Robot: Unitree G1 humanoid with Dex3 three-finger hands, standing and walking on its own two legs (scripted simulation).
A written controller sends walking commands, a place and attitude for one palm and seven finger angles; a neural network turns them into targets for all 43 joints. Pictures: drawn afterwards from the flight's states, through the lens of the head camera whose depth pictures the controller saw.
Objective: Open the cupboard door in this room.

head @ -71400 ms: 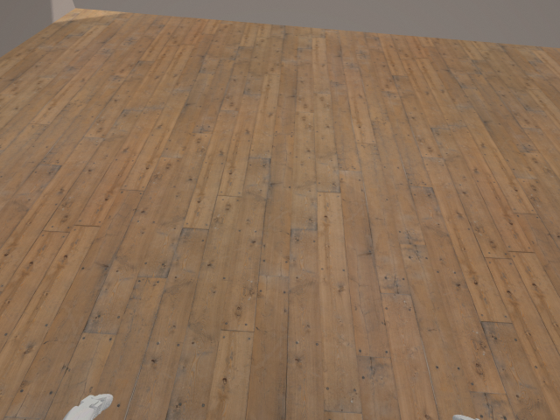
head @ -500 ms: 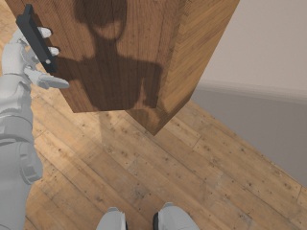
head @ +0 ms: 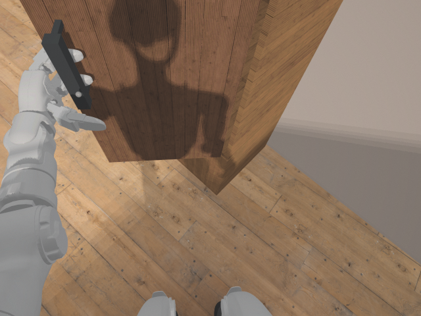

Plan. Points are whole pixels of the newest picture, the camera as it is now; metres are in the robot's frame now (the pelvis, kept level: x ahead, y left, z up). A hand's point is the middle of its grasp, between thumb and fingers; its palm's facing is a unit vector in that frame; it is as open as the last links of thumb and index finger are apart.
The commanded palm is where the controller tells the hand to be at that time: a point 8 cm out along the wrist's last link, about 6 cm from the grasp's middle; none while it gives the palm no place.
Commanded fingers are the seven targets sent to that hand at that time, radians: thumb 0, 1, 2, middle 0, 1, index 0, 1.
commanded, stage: close the thumb around the handle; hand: left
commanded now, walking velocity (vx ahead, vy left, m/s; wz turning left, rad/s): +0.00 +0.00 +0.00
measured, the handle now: (72, 68) +0.56 +0.22 +0.10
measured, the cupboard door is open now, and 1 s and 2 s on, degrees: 49 49 95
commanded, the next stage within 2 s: pull the door open along its arc in 0.72 s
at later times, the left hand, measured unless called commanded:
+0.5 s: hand (81, 94) +0.50 +0.20 +0.09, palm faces +0.03 -1.00 -0.02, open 8.0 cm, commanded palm +0.47 +0.24 +0.09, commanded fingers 0.00 0.90 0.90 -0.40 -1.35 -0.40 -1.35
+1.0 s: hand (81, 94) +0.50 +0.20 +0.09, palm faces +0.03 -1.00 -0.01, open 6.0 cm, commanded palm +0.46 +0.24 +0.09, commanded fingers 0.00 0.90 0.90 -0.40 -1.35 -0.40 -1.35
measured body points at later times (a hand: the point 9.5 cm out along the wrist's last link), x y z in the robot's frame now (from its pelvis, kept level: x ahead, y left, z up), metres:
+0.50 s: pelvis -0.01 +0.00 +0.00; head +0.11 +0.02 +0.43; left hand +0.49 +0.26 +0.09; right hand -0.01 -0.27 -0.11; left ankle +0.00 +0.09 -0.68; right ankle +0.00 -0.12 -0.68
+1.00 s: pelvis -0.01 -0.01 +0.00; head +0.11 +0.01 +0.43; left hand +0.49 +0.26 +0.09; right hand -0.01 -0.27 -0.11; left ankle +0.00 +0.09 -0.68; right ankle +0.00 -0.12 -0.68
